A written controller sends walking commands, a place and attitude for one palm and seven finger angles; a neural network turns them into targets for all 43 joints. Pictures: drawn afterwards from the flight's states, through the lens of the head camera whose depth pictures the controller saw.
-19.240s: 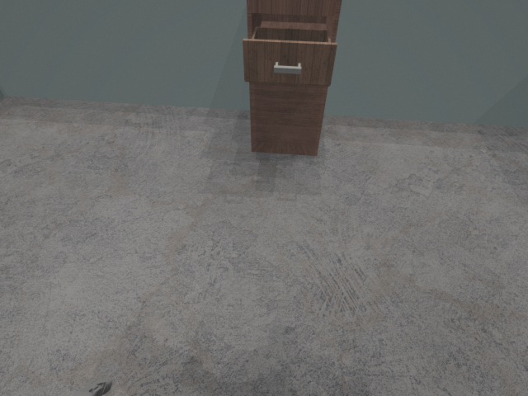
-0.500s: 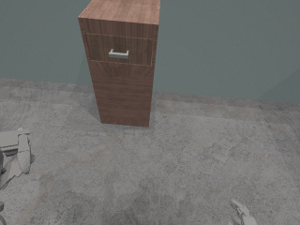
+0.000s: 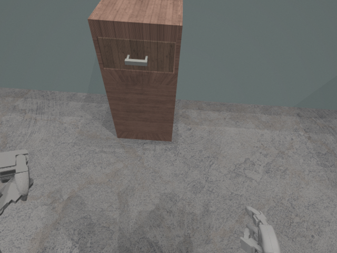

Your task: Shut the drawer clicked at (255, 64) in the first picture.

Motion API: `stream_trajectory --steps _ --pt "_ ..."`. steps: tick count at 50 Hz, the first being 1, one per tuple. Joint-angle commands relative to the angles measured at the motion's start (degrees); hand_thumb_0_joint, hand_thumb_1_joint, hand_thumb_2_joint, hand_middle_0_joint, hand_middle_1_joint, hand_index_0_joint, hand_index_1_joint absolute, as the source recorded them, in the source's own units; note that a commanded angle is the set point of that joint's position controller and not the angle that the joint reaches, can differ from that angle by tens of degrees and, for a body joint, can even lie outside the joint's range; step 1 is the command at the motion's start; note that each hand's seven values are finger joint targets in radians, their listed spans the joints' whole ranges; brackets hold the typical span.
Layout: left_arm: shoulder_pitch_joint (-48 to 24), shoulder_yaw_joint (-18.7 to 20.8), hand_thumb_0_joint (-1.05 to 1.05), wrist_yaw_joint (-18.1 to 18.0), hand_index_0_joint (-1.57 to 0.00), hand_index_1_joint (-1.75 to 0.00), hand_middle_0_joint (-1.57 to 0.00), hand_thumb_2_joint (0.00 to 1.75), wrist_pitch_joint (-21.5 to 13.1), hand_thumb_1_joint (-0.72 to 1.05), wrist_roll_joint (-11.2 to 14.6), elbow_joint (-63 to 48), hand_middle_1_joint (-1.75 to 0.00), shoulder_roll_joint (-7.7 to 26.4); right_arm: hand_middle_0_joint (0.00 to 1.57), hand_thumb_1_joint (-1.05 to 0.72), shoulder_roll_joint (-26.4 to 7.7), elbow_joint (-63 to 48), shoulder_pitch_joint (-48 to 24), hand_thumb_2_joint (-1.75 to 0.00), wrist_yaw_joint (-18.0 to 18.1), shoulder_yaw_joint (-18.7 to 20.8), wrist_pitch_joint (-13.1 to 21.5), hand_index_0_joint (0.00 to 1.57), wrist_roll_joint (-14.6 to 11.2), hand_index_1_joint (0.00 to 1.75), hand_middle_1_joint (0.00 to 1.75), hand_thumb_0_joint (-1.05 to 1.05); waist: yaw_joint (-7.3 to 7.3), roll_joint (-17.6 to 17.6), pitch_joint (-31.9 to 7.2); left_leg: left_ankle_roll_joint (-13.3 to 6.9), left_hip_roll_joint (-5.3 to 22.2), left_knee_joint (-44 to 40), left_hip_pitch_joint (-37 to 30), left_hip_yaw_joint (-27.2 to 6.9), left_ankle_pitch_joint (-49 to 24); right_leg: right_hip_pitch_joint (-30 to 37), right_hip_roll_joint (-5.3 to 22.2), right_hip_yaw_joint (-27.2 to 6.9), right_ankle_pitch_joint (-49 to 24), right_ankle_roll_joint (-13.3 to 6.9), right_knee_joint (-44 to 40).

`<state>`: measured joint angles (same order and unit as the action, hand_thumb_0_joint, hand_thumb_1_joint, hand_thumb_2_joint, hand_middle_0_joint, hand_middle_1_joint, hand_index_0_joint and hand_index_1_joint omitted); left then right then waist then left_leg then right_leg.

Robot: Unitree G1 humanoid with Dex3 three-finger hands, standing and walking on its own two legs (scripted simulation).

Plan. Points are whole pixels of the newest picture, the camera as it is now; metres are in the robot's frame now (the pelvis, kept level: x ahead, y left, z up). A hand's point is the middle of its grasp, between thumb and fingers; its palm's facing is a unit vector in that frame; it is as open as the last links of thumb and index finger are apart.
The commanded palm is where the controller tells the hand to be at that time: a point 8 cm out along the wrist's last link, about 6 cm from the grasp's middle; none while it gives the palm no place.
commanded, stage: stop stepping back and stand still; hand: left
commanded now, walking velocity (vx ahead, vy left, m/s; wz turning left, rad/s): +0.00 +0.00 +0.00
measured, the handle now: (136, 59) +0.92 +0.21 -0.08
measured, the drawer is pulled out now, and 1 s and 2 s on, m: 0.00 0.00 0.00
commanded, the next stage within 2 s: let the arm hang, fingers relaxed in 0.16 s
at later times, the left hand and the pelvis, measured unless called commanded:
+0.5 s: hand out of the picture +0.09 +0.22 -0.14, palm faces -0.03 -0.96 -0.27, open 3.1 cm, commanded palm none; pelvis -0.02 +0.02 -0.01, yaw +0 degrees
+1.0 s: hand out of the picture -0.03 +0.22 -0.16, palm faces +0.02 -0.96 -0.27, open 6.7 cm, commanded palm none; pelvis -0.02 +0.01 +0.00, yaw +1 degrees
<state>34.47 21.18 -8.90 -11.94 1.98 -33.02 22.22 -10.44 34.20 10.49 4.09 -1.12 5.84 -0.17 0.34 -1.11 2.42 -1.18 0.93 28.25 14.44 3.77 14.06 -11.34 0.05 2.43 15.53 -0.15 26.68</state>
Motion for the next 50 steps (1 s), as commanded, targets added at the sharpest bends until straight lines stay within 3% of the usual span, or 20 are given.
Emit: stream_trajectory --steps 1,8,12,13,14,15,16,17,18,20,21,22,26,31,32,34,38,43,44,50 --pt "3.5 5.4 0.0 -0.4 -1.4 -1.6 -1.4 0.9 -3.1 0.9 0.5 -9.8 -1.6 6.8 0.2 -0.9 -7.6 -8.4 -3.3 -0.9 0.3 2.9 2.2 0.2 -0.2 0.3 0.3 0.0 -0.6 4.0 -9.1 0.1 4.9 -4.8 -2.0 -5.3 -16.0 4.7 2.6 -4.1 -18.4 0.0 -2.5" --pt "3.0 6.4 0.0 -0.5 -1.4 -1.6 -1.4 0.9 -2.9 0.9 0.9 -11.4 -1.6 8.3 0.2 -0.9 -7.6 -9.4 -4.3 -0.9 0.7 2.8 1.6 0.2 0.0 0.3 0.3 0.0 -0.52 4.7 -8.0 0.1 4.5 -6.4 -0.9 -5.7 -11.8 4.0 2.4 -4.2 -15.3 0.1 -3.9" --pt "1.9 5.5 0.0 -0.6 -1.4 -1.6 -1.4 0.9 -3.0 0.9 0.7 -11.2 -1.6 7.5 0.2 -0.9 -7.6 -9.3 -3.9 -0.9 0.9 2.8 1.7 0.2 -0.1 0.3 0.3 0.0 -0.5 5.0 -7.8 0.0 4.5 -7.1 -1.4 -5.5 -9.7 3.6 2.1 -4.2 -13.9 0.3 -4.3" --pt "-6.4 -18.2 0.0 7.0 -1.4 -1.6 -1.4 0.9 3.7 0.9 -3.1 38.0 -1.6 0.0 0.2 -0.9 -15.1 5.4 -7.3 -0.9 -4.7 5.7 6.4 0.2 -0.8 0.3 0.3 0.0 -3.18 5.0 -2.9 -0.1 6.0 1.5 -0.8 -5.4 -17.6 -7.8 5.9 -1.4 -15.7 -0.6 2.2" --pt "-7.9 -14.6 0.0 8.3 -1.36 -1.56 -1.36 0.9 9.2 0.9 -3.7 39.3 -1.56 1.0 0.2 -0.9 -16.2 5.7 -2.1 -0.9 -5.2 6.2 1.7 0.2 -0.5 0.3 0.3 0.0 -2.01 5.1 -6.2 -0.1 6.3 0.1 -0.7 -5.7 -17.5 -6.2 7.0 -4.7 -12.7 -0.7 0.1" --pt "-7.4 -14.6 0.0 8.5 -1.32 -1.51 -1.32 0.9 10.8 0.9 -3.8 39.1 -1.51 0.1 0.2 -0.9 -14.6 4.3 -1.3 -0.9 -5.1 5.7 0.0 0.2 -0.6 0.3 0.3 0.0 -2.06 4.9 -5.7 -0.4 6.5 0.3 -0.4 -6.2 -14.3 -7.0 6.0 -3.7 -8.5 -0.5 0.6" --pt "-8.7 -14.9 0.0 8.6 -1.28 -1.47 -1.28 0.9 10.8 0.9 -3.9 41.9 -1.47 -1.0 0.2 -0.9 -13.4 5.1 -1.1 -0.9 -5.0 5.1 -0.7 0.2 0.1 0.3 0.3 0.0 -1.47 3.4 -7.0 -1.7 7.2 -0.8 2.3 -7.7 -11.1 -6.2 5.2 -2.9 -5.1 -0.7 2.3" --pt "-10.8 -15.3 0.0 8.7 -1.24 -1.43 -1.24 0.9 10.9 0.9 -4.0 44.6 -1.43 -0.7 0.2 -0.9 -13.5 5.0 -1.4 -0.9 -5.0 4.4 -1.4 0.2 0.5 0.3 0.3 0.0 -1.13 1.5 -5.8 -2.6 7.2 -2.5 4.5 -9.5 -9.5 -5.3 4.3 -2.6 -3.2 -0.7 3.2" --pt "-12.4 -15.8 0.0 8.6 -1.2 -1.38 -1.2 0.9 10.9 0.9 -4.2 47.6 -1.38 -0.1 0.2 -0.9 -13.5 5.1 -1.6 -0.9 -5.0 4.1 -1.9 0.2 0.9 0.3 0.3 0.0 -0.68 -3.1 -7.0 -2.8 7.1 -2.6 4.2 -10.0 -10.9 -3.0 3.8 -3.1 -4.0 -1.0 3.0" --pt "-15.1 -16.4 0.0 8.5 -1.12 -1.3 -1.12 0.9 10.9 0.9 -4.1 54.6 -1.3 0.5 0.2 -0.9 -13.5 6.5 -2.1 -0.9 -4.7 3.7 -2.6 0.2 1.3 0.3 0.3 0.0 -0.48 -9.3 -6.7 -2.6 5.3 -1.7 3.3 -9.4 -8.9 -2.2 5.4 -5.5 -5.7 -1.9 0.1" --pt "-16.6 -16.7 0.0 8.4 -1.08 -1.25 -1.08 0.9 11.0 0.9 -4.1 58.5 -1.25 0.9 0.2 -0.9 -13.7 7.5 -2.0 -0.9 -4.6 3.8 -3.2 0.2 1.5 0.3 0.3 0.0 -0.69 -10.3 -6.8 -2.3 4.6 -1.3 1.4 -8.8 -9.3 -2.8 6.1 -6.5 -6.9 -2.4 -0.4" --pt "-17.9 -17.2 0.0 8.2 -1.04 -1.21 -1.04 0.9 11.4 0.9 -3.9 61.8 -1.21 0.8 0.2 -0.9 -13.3 8.4 -1.7 -0.9 -4.5 3.6 -3.8 0.2 1.6 0.3 0.3 0.0 -0.93 -9.2 -5.9 -2.1 4.3 -1.9 0.7 -8.5 -9.0 -3.2 6.3 -6.4 -6.2 -2.4 -0.8" --pt "-17.3 -19.0 0.0 7.8 -0.88 -1.04 -0.88 0.9 12.0 0.9 -3.2 73.4 -1.04 -0.9 0.2 -0.9 -10.4 13.0 -1.2 -0.9 -4.4 2.3 -5.0 0.2 1.6 0.3 0.3 0.0 -0.27 4.7 -4.3 -1.5 4.3 -6.2 1.2 -8.4 -4.9 -1.4 5.4 -6.3 -1.7 -1.7 -2.3" --pt "-16.0 -19.2 0.0 7.6 -0.68 -0.82 -0.68 0.9 11.6 0.9 -2.9 83.5 -0.82 -2.0 0.2 -0.9 -8.5 18.4 1.7 -0.9 -3.6 2.3 -5.6 0.2 1.3 0.3 0.3 0.0 -0.3 10.6 -4.5 -1.1 4.4 -8.0 -0.3 -8.1 -0.8 0.8 5.3 -5.9 -1.6 -2.3 -5.5" --pt "-16.0 -19.1 0.0 7.6 -0.64 -0.78 -0.64 0.9 11.7 0.9 -2.9 84.8 -0.78 -2.0 0.2 -0.9 -8.5 19.2 2.1 -0.9 -3.5 2.5 -5.7 0.2 1.3 0.3 0.3 0.0 -0.25 10.8 -3.7 -1.1 4.5 -8.6 0.2 -8.3 1.0 0.8 5.3 -5.6 -1.0 -2.5 -6.0" --pt "-16.7 -19.3 0.0 7.7 -0.56 -0.69 -0.56 0.9 11.5 0.9 -2.8 87.1 -0.69 -1.5 0.2 -0.9 -9.2 20.6 3.3 -0.9 -3.3 2.9 -5.9 0.2 1.1 0.3 0.3 0.0 -0.54 6.0 -2.0 -1.2 4.9 -9.0 -0.1 -8.7 2.3 -0.4 5.3 -5.6 0.2 -2.6 -7.4" --pt "-16.8 -19.4 0.0 7.6 -0.4 -0.52 -0.4 0.9 11.5 0.9 -2.8 90.7 -0.52 -1.6 0.2 -0.9 -9.7 23.4 5.6 -0.9 -3.1 3.3 -6.1 0.2 1.0 0.3 0.3 0.0 -0.71 2.5 0.7 -1.5 5.2 -10.4 -0.3 -9.2 5.1 -2.4 5.2 -5.3 2.6 -2.7 -8.4" --pt "-16.3 -19.5 0.0 7.5 -0.2 -0.3 -0.2 0.9 11.5 0.9 -2.9 93.7 -0.3 -2.3 0.2 -0.9 -9.3 25.8 6.7 -0.9 -2.9 3.4 -5.7 0.2 1.0 0.3 0.3 0.0 -0.47 1.2 1.3 -1.8 5.6 -11.9 -0.6 -9.7 5.3 -2.2 5.2 -5.0 2.1 -2.4 -8.0" --pt "-16.4 -19.5 0.0 7.4 -0.2 -0.3 -0.2 0.9 11.4 0.9 -2.9 94.1 -0.3 -2.5 0.2 -0.9 -8.9 26.2 6.8 -0.9 -2.8 3.3 -5.6 0.2 1.1 0.3 0.3 0.0 -0.59 -0.1 0.9 -1.8 5.6 -11.9 -0.9 -9.6 4.8 -2.0 5.4 -4.9 1.9 -2.5 -8.1" --pt "-16.9 -19.5 0.0 7.2 -0.2 -0.3 -0.2 0.9 11.4 0.9 -2.9 95.4 -0.3 -3.2 0.2 -0.9 -7.9 27.7 6.4 -0.9 -2.8 3.2 -5.5 0.2 1.1 0.3 0.3 0.0 -0.53 0.8 2.1 -1.6 5.4 -12.4 -1.6 -8.9 3.1 -2.7 5.7 -5.1 0.9 -2.2 -8.3"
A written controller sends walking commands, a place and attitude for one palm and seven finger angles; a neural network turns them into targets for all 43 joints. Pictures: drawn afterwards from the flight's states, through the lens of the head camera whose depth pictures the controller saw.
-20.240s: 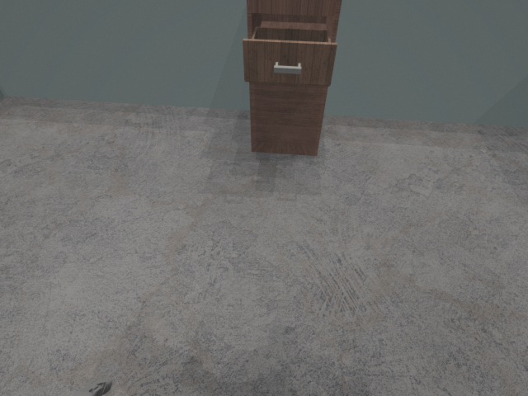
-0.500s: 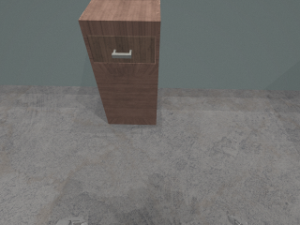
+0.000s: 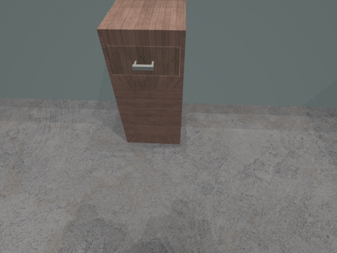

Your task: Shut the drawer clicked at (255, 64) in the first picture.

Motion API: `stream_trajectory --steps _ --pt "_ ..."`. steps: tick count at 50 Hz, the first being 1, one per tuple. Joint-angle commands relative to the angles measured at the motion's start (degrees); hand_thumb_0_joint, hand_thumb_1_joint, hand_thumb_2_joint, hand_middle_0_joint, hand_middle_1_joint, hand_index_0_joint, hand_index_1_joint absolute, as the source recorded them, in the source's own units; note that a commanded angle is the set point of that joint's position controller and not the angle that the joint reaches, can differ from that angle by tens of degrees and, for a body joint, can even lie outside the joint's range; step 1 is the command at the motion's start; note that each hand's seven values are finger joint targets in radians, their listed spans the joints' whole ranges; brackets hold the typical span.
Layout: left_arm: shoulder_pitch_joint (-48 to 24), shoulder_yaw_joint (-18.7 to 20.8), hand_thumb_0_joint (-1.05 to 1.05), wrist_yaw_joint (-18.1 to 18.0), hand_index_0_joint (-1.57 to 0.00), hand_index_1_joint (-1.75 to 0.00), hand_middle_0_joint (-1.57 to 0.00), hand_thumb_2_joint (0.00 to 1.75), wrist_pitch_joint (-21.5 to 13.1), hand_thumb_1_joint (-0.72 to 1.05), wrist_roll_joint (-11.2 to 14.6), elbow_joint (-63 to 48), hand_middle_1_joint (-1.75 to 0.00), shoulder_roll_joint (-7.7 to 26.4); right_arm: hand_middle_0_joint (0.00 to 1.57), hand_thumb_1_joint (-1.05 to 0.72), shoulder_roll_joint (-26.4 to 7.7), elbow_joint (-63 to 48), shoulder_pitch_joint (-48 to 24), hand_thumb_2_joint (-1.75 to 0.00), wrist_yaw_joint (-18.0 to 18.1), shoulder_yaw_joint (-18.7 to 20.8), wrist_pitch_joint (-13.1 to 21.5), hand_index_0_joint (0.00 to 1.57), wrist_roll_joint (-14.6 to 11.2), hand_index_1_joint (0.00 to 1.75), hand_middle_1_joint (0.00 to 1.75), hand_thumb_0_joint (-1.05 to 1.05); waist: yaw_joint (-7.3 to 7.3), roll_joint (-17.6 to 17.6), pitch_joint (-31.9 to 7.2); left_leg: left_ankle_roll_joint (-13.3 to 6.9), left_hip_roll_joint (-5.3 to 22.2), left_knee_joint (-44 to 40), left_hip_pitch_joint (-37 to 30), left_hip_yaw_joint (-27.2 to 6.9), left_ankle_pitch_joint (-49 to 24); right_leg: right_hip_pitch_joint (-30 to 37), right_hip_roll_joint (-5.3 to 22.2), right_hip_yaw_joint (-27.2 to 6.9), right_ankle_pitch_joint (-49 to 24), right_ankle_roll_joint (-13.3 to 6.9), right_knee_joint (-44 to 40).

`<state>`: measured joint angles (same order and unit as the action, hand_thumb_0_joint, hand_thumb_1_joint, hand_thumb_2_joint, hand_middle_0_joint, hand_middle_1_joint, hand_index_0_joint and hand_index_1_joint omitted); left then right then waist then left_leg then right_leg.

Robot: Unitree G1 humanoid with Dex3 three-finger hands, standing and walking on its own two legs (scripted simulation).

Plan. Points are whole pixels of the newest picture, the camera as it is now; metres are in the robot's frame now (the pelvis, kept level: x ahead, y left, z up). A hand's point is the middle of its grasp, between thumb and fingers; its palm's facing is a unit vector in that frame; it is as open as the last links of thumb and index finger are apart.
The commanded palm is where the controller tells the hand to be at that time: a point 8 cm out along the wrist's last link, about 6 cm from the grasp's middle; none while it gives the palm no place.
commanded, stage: let the arm hang, fingers relaxed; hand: left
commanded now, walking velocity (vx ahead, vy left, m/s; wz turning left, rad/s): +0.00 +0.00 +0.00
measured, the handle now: (143, 65) +0.94 +0.19 -0.08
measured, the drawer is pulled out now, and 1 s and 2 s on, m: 0.00 0.00 0.00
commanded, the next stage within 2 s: look to check the result in 0.36 s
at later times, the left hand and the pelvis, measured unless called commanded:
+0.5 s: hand out of the picture +0.05 +0.17 -0.17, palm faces +0.01 -0.97 -0.23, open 7.3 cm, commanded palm none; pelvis +0.02 -0.02 +0.00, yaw +0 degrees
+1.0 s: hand out of the picture +0.08 +0.19 -0.16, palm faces +0.01 -0.96 -0.29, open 7.3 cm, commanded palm none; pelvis +0.03 -0.03 +0.01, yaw +0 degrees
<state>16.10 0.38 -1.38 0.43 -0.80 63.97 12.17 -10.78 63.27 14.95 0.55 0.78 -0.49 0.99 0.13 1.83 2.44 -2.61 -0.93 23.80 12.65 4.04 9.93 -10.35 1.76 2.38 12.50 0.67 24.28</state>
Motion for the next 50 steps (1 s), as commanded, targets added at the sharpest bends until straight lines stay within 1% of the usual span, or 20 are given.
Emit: stream_trajectory --steps 1,3,4,5,9,15,17,19,20,22,23,27,28,32,38,40,42,43,45,50 --pt "1.2 1.3 0.0 -0.3 -0.2 -0.3 -0.2 0.9 -1.0 0.9 -0.2 -1.6 -0.3 6.9 0.2 -0.9 -7.3 -1.2 1.8 -0.9 0.7 1.3 0.9 0.2 0.0 0.3 0.3 0.0 -0.33 -2.6 2.1 -0.1 7.2 -7.7 0.2 -8.9 6.5 -3.6 4.0 -5.1 3.5 -3.0 -5.9" --pt "1.1 1.4 0.0 -0.3 -0.2 -0.3 -0.2 0.9 -1.2 0.9 -0.2 -1.5 -0.3 7.0 0.2 -0.9 -7.6 -1.1 1.6 -0.9 0.7 1.4 0.9 0.2 -0.1 0.3 0.3 0.0 -0.27 -2.3 2.0 0.0 7.1 -7.4 -0.4 -8.6 5.3 -3.7 3.9 -5.3 3.4 -3.0 -6.1" --pt "0.5 1.4 0.0 -0.3 -0.2 -0.3 -0.2 0.9 -1.2 0.9 -0.2 -1.4 -0.3 6.8 0.2 -0.9 -7.1 -0.9 1.5 -0.9 0.7 1.3 1.0 0.2 0.0 0.3 0.3 0.0 -0.4 -2.8 2.4 0.1 7.0 -7.5 -0.2 -8.5 5.0 -3.7 4.1 -5.2 3.2 -3.0 -6.2" --pt "0.3 1.4 0.0 -0.3 -0.2 -0.3 -0.2 0.9 -1.2 0.9 -0.1 -1.4 -0.3 6.7 0.2 -0.9 -7.0 -0.8 1.3 -0.9 0.8 1.2 1.0 0.2 0.0 0.3 0.3 0.0 -0.4 -2.2 2.4 0.1 7.0 -7.3 -0.6 -8.2 3.8 -3.6 4.2 -5.3 2.5 -3.0 -6.2" --pt "-0.4 1.6 0.0 -0.4 -0.2 -0.3 -0.2 0.9 -1.5 0.9 -0.1 -1.4 -0.3 6.8 0.2 -0.9 -6.8 -0.6 0.6 -0.9 0.9 1.2 1.4 0.2 0.0 0.3 0.3 0.0 -0.31 -1.1 0.0 0.2 7.1 -6.4 -2.1 -7.8 -1.3 -1.6 4.4 -5.1 -0.9 -2.8 -5.9" --pt "-1.7 1.8 0.0 -0.4 -0.2 -0.3 -0.2 0.9 -1.7 0.9 0.0 -1.2 -0.3 6.9 0.2 -0.9 -7.3 -0.3 -0.1 -0.9 1.1 1.2 1.7 0.2 0.0 0.3 0.3 0.0 -0.41 -0.9 -0.3 0.4 7.3 -6.0 -3.6 -7.5 -5.6 -0.5 4.6 -5.2 -4.1 -2.9 -6.4" --pt "-1.9 1.9 0.0 -0.4 -0.2 -0.3 -0.2 0.9 -1.8 0.9 0.0 -1.2 -0.3 7.1 0.2 -0.9 -7.4 -0.1 -0.4 -0.9 1.2 1.2 1.7 0.2 -0.1 0.3 0.3 0.0 -0.43 -0.6 -0.6 0.5 7.3 -6.0 -3.9 -7.4 -5.6 0.0 4.6 -5.3 -4.4 -2.9 -6.7" --pt "-2.2 1.9 0.0 -0.4 -0.2 -0.3 -0.2 0.9 -1.8 0.9 0.0 -1.1 -0.3 7.3 0.2 -0.9 -7.9 -0.3 -0.8 -0.9 1.2 1.3 1.5 0.2 -0.1 0.3 0.3 0.0 -0.55 -1.6 0.2 0.6 7.4 -6.0 -4.1 -7.3 -5.4 -0.4 4.7 -5.4 -4.2 -3.0 -7.2" --pt "-2.3 1.9 0.0 -0.3 -0.2 -0.3 -0.2 0.9 -1.9 0.9 0.0 -1.2 -0.3 7.5 0.2 -0.9 -8.0 -0.2 -0.8 -0.9 1.2 1.3 1.6 0.2 0.0 0.3 0.3 0.0 -0.52 -1.7 -0.3 0.6 7.3 -6.0 -4.4 -7.3 -5.7 -0.1 4.7 -5.5 -4.7 -3.0 -7.3" --pt "-2.8 2.0 0.0 -0.3 -0.2 -0.3 -0.2 0.9 -1.9 0.9 0.1 -1.2 -0.3 7.8 0.2 -0.9 -8.4 -0.1 -1.2 -0.9 1.2 1.3 1.5 0.2 0.0 0.3 0.3 0.0 -0.58 -1.3 0.0 0.8 7.3 -6.1 -4.3 -7.2 -5.1 0.1 4.7 -5.5 -4.2 -3.1 -7.7" --pt "-2.5 2.1 0.0 -0.3 -0.2 -0.3 -0.2 0.9 -2.1 0.9 0.0 -1.3 -0.3 8.2 0.2 -0.9 -8.8 -0.4 -1.3 -0.9 1.2 1.5 1.5 0.2 -0.1 0.3 0.3 0.0 -0.53 -2.1 -0.6 0.8 7.4 -5.7 -4.8 -7.1 -5.7 0.3 4.7 -5.6 -4.8 -3.1 -7.8" --pt "-3.6 2.1 0.0 -0.2 -0.2 -0.3 -0.2 0.9 -2.1 0.9 0.1 -1.2 -0.3 8.7 0.2 -0.9 -9.3 -0.3 -2.2 -0.9 1.2 1.5 1.4 0.2 -0.1 0.3 0.3 0.0 -0.64 -1.6 -0.1 0.9 7.4 -6.1 -4.9 -7.2 -5.1 0.3 4.9 -5.7 -4.6 -3.2 -8.4" --pt "-3.2 2.2 0.0 -0.3 -0.2 -0.3 -0.2 0.9 -2.2 0.9 0.0 -1.3 -0.3 9.1 0.2 -0.9 -9.7 -0.4 -2.2 -0.9 1.1 1.7 1.4 0.2 -0.1 0.3 0.3 0.0 -0.59 -2.1 -0.8 0.9 7.5 -5.7 -5.4 -7.0 -5.8 0.6 4.9 -5.8 -5.4 -3.3 -8.4" --pt "-4.3 2.2 0.0 -0.2 -0.2 -0.3 -0.2 0.9 -2.2 0.9 0.1 -1.2 -0.3 9.9 0.2 -0.9 -10.5 -0.3 -3.0 -0.9 1.1 1.6 1.4 0.2 0.0 0.3 0.3 0.0 -0.66 -1.6 -1.4 1.0 7.7 -6.0 -6.0 -7.0 -6.5 1.3 5.1 -5.8 -6.9 -3.3 -8.4" --pt "-5.1 2.4 0.0 -0.1 -0.2 -0.3 -0.2 0.9 -2.5 0.9 0.1 -1.4 -0.3 11.2 0.2 -0.9 -12.1 -0.7 -4.5 -0.9 1.1 1.8 1.5 0.2 -0.1 0.3 0.3 0.0 -0.6 -2.5 -2.6 1.1 7.9 -5.8 -7.2 -7.0 -7.9 2.0 5.3 -6.0 -9.3 -3.3 -8.6" --pt "-5.7 2.4 0.0 -0.1 -0.2 -0.3 -0.2 0.9 -2.5 0.9 0.1 -1.5 -0.3 11.7 0.2 -0.9 -12.5 -0.7 -4.9 -0.9 1.1 1.7 1.6 0.2 -0.1 0.3 0.3 0.0 -0.68 -2.0 -2.6 1.1 8.0 -6.1 -7.2 -7.0 -8.3 2.6 5.4 -6.0 -10.1 -3.3 -8.8" --pt "-6.2 2.4 0.0 0.0 -0.2 -0.3 -0.2 0.9 -2.5 0.9 0.1 -1.5 -0.3 12.1 0.2 -0.9 -12.7 -0.6 -5.5 -0.9 1.0 1.7 1.5 0.2 -0.1 0.3 0.3 0.0 -0.56 -1.6 -1.4 1.2 8.0 -6.5 -6.7 -7.1 -8.0 2.3 5.4 -5.9 -9.7 -3.3 -9.1" --pt "-5.9 2.5 0.0 0.0 -0.2 -0.3 -0.2 0.9 -2.5 0.9 0.1 -1.5 -0.3 12.3 0.2 -0.9 -13.1 -0.9 -5.7 -0.9 1.0 1.8 1.5 0.2 -0.1 0.3 0.3 0.0 -0.55 -2.0 -2.1 1.2 8.0 -6.2 -7.2 -7.0 -8.0 2.3 5.4 -6.0 -9.8 -3.2 -9.2" --pt "-6.7 2.4 0.0 0.0 -0.2 -0.3 -0.2 0.9 -2.5 0.9 0.1 -1.6 -0.3 12.6 0.2 -0.9 -13.5 -0.8 -5.9 -0.9 1.0 1.7 1.5 0.2 0.0 0.3 0.3 0.0 -0.69 -2.7 -1.7 1.3 8.1 -6.6 -7.2 -7.1 -7.6 2.3 5.5 -6.0 -9.5 -3.2 -9.4" --pt "-7.7 2.5 0.0 0.1 -0.2 -0.3 -0.2 0.9 -2.6 0.9 0.1 -1.8 -0.3 13.5 0.2 -0.9 -14.3 -1.0 -6.9 -0.9 0.9 1.8 1.5 0.2 0.0 0.3 0.3 0.0 -0.63 -1.8 -2.2 1.4 8.2 -6.8 -7.6 -7.0 -8.1 2.9 5.7 -6.1 -10.4 -3.2 -9.7"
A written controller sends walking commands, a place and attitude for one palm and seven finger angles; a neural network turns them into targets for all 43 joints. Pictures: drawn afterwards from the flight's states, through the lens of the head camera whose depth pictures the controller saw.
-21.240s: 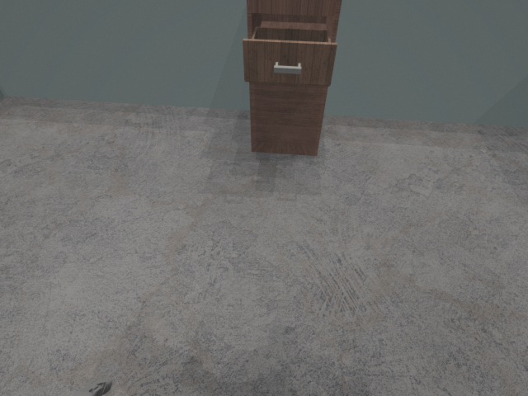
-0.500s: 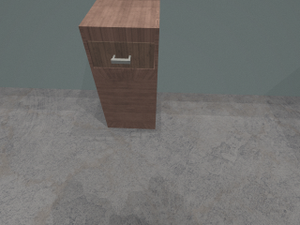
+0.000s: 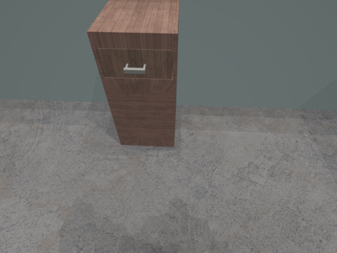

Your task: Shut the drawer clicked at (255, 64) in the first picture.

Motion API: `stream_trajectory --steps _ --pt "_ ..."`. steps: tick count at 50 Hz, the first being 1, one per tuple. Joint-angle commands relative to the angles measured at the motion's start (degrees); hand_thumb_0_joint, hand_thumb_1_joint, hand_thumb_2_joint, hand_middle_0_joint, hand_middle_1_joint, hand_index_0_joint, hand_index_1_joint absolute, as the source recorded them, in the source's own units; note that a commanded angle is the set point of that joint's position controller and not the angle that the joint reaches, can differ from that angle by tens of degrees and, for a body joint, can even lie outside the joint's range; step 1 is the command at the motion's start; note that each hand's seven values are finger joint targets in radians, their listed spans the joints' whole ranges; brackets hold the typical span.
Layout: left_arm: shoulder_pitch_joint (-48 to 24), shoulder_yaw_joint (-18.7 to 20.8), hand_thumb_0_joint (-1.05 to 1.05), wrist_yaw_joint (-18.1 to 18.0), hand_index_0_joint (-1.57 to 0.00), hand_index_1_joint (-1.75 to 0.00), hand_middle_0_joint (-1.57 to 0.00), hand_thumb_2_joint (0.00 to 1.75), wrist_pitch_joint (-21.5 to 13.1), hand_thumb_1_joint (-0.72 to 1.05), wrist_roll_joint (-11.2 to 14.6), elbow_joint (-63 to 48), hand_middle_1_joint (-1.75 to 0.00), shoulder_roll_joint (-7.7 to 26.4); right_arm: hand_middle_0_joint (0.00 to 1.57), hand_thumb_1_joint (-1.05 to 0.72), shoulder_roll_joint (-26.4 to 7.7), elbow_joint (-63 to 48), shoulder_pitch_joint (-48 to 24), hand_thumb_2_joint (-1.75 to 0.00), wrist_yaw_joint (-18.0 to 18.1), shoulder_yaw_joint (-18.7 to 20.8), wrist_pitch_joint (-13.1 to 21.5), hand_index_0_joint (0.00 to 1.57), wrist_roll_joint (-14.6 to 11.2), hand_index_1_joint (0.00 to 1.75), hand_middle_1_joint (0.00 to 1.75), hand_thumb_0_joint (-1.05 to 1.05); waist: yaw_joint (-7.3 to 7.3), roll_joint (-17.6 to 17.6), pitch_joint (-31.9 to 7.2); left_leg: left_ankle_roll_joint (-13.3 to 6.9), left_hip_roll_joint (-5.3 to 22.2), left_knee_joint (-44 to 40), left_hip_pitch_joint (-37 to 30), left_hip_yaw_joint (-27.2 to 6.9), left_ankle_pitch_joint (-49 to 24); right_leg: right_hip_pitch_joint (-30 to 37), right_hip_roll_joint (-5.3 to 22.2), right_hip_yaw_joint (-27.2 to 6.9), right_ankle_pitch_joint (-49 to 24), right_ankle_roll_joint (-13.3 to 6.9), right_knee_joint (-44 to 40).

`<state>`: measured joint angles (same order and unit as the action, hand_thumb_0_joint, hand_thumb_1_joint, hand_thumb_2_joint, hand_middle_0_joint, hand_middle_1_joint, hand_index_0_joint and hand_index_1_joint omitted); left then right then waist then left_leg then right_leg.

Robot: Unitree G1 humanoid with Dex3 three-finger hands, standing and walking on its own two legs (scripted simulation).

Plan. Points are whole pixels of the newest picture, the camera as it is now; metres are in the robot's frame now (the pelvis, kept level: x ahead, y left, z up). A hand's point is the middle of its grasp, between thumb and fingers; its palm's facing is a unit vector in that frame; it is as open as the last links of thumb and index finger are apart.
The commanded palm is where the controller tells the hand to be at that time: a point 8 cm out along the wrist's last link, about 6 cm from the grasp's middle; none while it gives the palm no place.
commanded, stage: stand and wait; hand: left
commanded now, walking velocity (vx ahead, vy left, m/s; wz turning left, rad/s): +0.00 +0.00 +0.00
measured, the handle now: (135, 68) +0.92 +0.22 -0.09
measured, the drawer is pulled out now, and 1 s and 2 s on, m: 0.00 0.00 0.00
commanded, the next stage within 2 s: none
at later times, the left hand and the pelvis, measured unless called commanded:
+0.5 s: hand out of the picture +0.08 +0.23 -0.16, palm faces -0.02 -0.95 -0.32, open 7.3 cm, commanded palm none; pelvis +0.01 +0.00 +0.00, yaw +0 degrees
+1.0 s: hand out of the picture +0.09 +0.23 -0.16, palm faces -0.02 -0.94 -0.33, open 7.3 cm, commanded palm none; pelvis +0.02 +0.00 +0.00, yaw -1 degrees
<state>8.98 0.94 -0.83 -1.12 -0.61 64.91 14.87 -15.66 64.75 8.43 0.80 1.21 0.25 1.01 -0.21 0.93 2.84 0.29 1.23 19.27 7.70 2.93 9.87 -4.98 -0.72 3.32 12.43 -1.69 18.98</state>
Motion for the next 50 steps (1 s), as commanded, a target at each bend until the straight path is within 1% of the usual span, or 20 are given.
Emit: stream_trajectory --steps 1,6,7,9,11,13,14,16,23,28,29,32,34,36,37,38,43,46,49,50 --pt "-0.8 2.0 0.0 -0.4 -0.2 -0.3 -0.2 0.9 -1.1 0.9 -0.1 -2.8 -0.3 11.1 0.2 -0.9 -9.8 -2.6 -0.6 -0.9 0.7 1.3 0.9 0.2 0.0 0.3 0.3 0.0 -0.32 -1.0 -2.9 -1.5 6.1 -2.3 -2.8 -6.0 -8.4 -2.2 8.1 -7.2 -10.6 -0.8 -4.4" --pt "-1.7 2.0 0.0 -0.3 -0.2 -0.3 -0.2 0.9 -1.1 0.9 -0.1 -2.9 -0.3 11.7 0.2 -0.9 -10.5 -2.8 -1.4 -0.9 0.6 1.3 0.9 0.2 -0.1 0.3 0.3 0.0 -0.29 -1.0 -2.5 -1.4 6.2 -2.8 -2.9 -6.1 -7.8 -2.4 8.2 -7.3 -9.6 -0.8 -4.9" --pt "-1.7 2.0 0.0 -0.3 -0.2 -0.3 -0.2 0.9 -1.1 0.9 -0.1 -3.0 -0.3 11.8 0.2 -0.9 -10.6 -2.8 -1.5 -0.9 0.6 1.3 0.9 0.2 0.0 0.3 0.3 0.0 -0.24 -0.4 -2.8 -1.4 6.2 -2.8 -3.0 -6.1 -7.8 -2.2 8.2 -7.4 -9.5 -0.8 -5.0" --pt "-2.1 2.0 0.0 -0.3 -0.2 -0.3 -0.2 0.9 -1.1 0.9 -0.1 -3.0 -0.3 12.1 0.2 -0.9 -11.0 -2.9 -1.7 -0.9 0.6 1.4 0.9 0.2 0.0 0.3 0.3 0.0 -0.31 -1.4 -3.2 -1.4 6.3 -2.8 -3.3 -6.2 -8.4 -1.9 8.2 -7.2 -10.3 -0.8 -4.9" --pt "-2.2 2.0 0.0 -0.3 -0.2 -0.3 -0.2 0.9 -1.2 0.9 0.0 -3.1 -0.3 12.3 0.2 -0.9 -11.3 -2.9 -1.9 -0.9 0.6 1.3 1.0 0.2 -0.1 0.3 0.3 0.0 -0.25 -0.9 -3.6 -1.4 6.4 -2.8 -3.7 -6.1 -9.3 -1.6 8.3 -7.4 -11.6 -0.8 -4.7" --pt "-2.3 2.2 0.0 -0.3 -0.2 -0.3 -0.2 0.9 -1.2 0.9 -0.1 -3.2 -0.3 12.7 0.2 -0.9 -11.6 -3.1 -1.8 -0.9 0.6 1.4 1.0 0.2 -0.1 0.3 0.3 0.0 -0.24 -1.6 -4.1 -1.4 6.4 -2.6 -3.9 -6.1 -9.9 -1.1 8.2 -7.4 -12.6 -0.7 -4.7" --pt "-2.5 2.1 0.0 -0.3 -0.2 -0.3 -0.2 0.9 -1.2 0.9 0.0 -3.2 -0.3 12.7 0.2 -0.9 -11.6 -2.9 -2.1 -0.9 0.6 1.4 1.0 0.2 -0.1 0.3 0.3 0.0 -0.27 -1.1 -3.6 -1.3 6.5 -2.7 -3.9 -5.9 -9.8 -1.4 8.4 -7.3 -12.6 -0.8 -4.7" --pt "-2.7 2.1 0.0 -0.3 -0.2 -0.3 -0.2 0.9 -1.2 0.9 0.0 -3.2 -0.3 12.9 0.2 -0.9 -11.9 -2.9 -2.0 -0.9 0.6 1.3 1.1 0.2 -0.1 0.3 0.3 0.0 -0.25 -0.9 -4.3 -1.4 6.5 -2.8 -4.1 -6.0 -10.4 -0.7 8.3 -7.4 -13.0 -0.8 -4.6" --pt "-2.9 2.1 0.0 -0.3 -0.2 -0.3 -0.2 0.9 -1.3 0.9 0.0 -3.3 -0.3 13.6 0.2 -0.9 -12.5 -3.1 -2.2 -0.9 0.6 1.3 1.0 0.2 -0.2 0.3 0.3 0.0 -0.27 -1.4 -4.7 -1.3 6.7 -2.8 -4.8 -5.8 -11.2 -0.5 8.3 -7.5 -14.3 -0.7 -4.7" --pt "-3.0 2.1 0.0 -0.4 -0.2 -0.3 -0.2 0.9 -1.3 0.9 0.0 -3.2 -0.3 13.8 0.2 -0.9 -12.7 -3.0 -2.7 -0.9 0.6 1.4 1.0 0.2 -0.2 0.3 0.3 0.0 -0.2 -1.7 -3.9 -1.3 6.6 -2.8 -4.9 -5.8 -11.4 -0.7 8.4 -7.4 -15.1 -0.6 -4.8" --pt "-3.1 2.0 0.0 -0.4 -0.2 -0.3 -0.2 0.9 -1.3 0.9 0.0 -3.2 -0.3 13.9 0.2 -0.9 -12.6 -2.9 -2.5 -0.9 0.6 1.3 1.0 0.2 -0.1 0.3 0.3 0.0 -0.3 -1.1 -4.4 -1.2 6.7 -2.9 -5.1 -5.7 -11.3 -0.4 8.6 -7.4 -15.1 -0.6 -4.8" --pt "-3.2 2.0 0.0 -0.4 -0.2 -0.3 -0.2 0.9 -1.4 0.9 0.1 -3.3 -0.3 14.0 0.2 -0.9 -12.9 -3.0 -2.7 -0.9 0.6 1.4 1.1 0.2 -0.2 0.3 0.3 0.0 -0.34 -1.4 -5.3 -1.3 6.8 -2.7 -5.7 -5.6 -12.6 0.2 8.6 -7.4 -16.9 -0.6 -4.6" --pt "-3.3 2.1 0.0 -0.4 -0.2 -0.3 -0.2 0.9 -1.3 0.9 0.0 -3.4 -0.3 14.1 0.2 -0.9 -12.8 -3.0 -2.5 -0.9 0.7 1.4 1.1 0.2 -0.2 0.3 0.3 0.0 -0.38 -1.1 -5.0 -1.2 6.8 -2.6 -5.7 -5.5 -13.3 0.4 8.7 -7.2 -17.9 -0.6 -4.4" --pt "-3.4 2.0 0.0 -0.4 -0.2 -0.3 -0.2 0.9 -1.3 0.9 0.1 -3.4 -0.3 14.1 0.2 -0.9 -13.0 -3.0 -2.7 -0.9 0.7 1.4 1.1 0.2 -0.2 0.3 0.3 0.0 -0.35 -1.1 -4.6 -1.2 6.9 -2.9 -5.5 -5.5 -12.8 0.1 8.5 -7.3 -17.0 -0.6 -4.6" --pt "-3.5 2.0 0.0 -0.4 -0.2 -0.3 -0.2 0.9 -1.3 0.9 0.1 -3.4 -0.3 14.0 0.2 -0.9 -13.1 -3.1 -2.9 -0.9 0.6 1.4 1.1 0.2 -0.2 0.3 0.3 0.0 -0.32 -0.5 -4.1 -1.2 6.8 -3.0 -5.3 -5.5 -12.4 -0.1 8.6 -7.4 -16.3 -0.6 -4.8" --pt "-3.2 2.1 0.0 -0.4 -0.2 -0.3 -0.2 0.9 -1.3 0.9 0.0 -3.4 -0.3 14.2 0.2 -0.9 -13.0 -3.1 -2.8 -0.9 0.6 1.3 1.0 0.2 -0.2 0.3 0.3 0.0 -0.26 -1.1 -4.3 -1.2 6.8 -2.9 -5.5 -5.6 -12.4 -0.2 8.5 -7.5 -16.3 -0.5 -4.9" --pt "-3.3 2.0 0.0 -0.4 -0.2 -0.3 -0.2 0.9 -1.4 0.9 0.0 -3.5 -0.3 14.4 0.2 -0.9 -13.2 -3.2 -2.8 -0.9 0.6 1.4 1.1 0.2 -0.2 0.3 0.3 0.0 -0.32 -1.5 -4.9 -1.2 6.8 -2.9 -5.9 -5.6 -12.6 0.2 8.5 -7.5 -16.6 -0.5 -4.9" --pt "-3.5 1.9 0.0 -0.3 -0.2 -0.3 -0.2 0.9 -1.3 0.9 0.1 -3.4 -0.3 14.3 0.2 -0.9 -13.4 -3.2 -3.0 -0.9 0.6 1.4 1.1 0.2 -0.1 0.3 0.3 0.0 -0.37 -0.7 -4.6 -1.1 6.9 -3.1 -5.8 -5.6 -12.1 0.1 8.6 -7.6 -16.1 -0.6 -5.1" --pt "-3.7 1.9 0.0 -0.3 -0.2 -0.3 -0.2 0.9 -1.3 0.9 0.0 -3.4 -0.3 14.4 0.2 -0.9 -13.3 -3.1 -2.9 -0.9 0.6 1.4 1.1 0.2 -0.2 0.3 0.3 0.0 -0.43 -1.0 -4.1 -1.2 7.0 -3.2 -5.7 -5.5 -12.4 -0.2 8.6 -7.4 -16.1 -0.5 -5.1" --pt "-3.7 2.0 0.0 -0.3 -0.2 -0.3 -0.2 0.9 -1.3 0.9 0.1 -3.4 -0.3 14.4 0.2 -0.9 -13.4 -3.1 -2.8 -0.9 0.6 1.3 1.1 0.2 -0.2 0.3 0.3 0.0 -0.38 -1.6 -4.5 -1.2 7.0 -3.2 -5.8 -5.7 -13.0 0.2 8.5 -7.6 -16.7 -0.5 -5.0"
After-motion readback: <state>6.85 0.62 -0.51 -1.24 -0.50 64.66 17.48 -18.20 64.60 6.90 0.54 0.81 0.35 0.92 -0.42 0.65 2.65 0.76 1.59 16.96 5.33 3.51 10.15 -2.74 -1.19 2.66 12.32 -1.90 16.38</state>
